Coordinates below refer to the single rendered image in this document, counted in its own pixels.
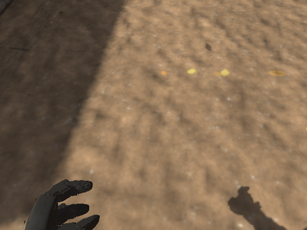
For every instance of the robot left hand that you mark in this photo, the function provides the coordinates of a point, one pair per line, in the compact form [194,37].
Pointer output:
[47,214]

